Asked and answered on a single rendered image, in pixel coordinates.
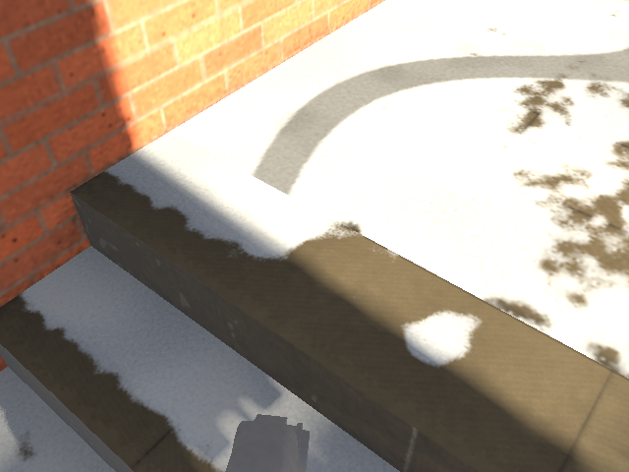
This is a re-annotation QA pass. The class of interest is left robot shin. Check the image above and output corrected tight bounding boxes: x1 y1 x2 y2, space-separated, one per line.
232 421 250 450

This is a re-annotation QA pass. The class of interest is robot left thigh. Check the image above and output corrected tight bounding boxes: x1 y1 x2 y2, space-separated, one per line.
225 414 310 472

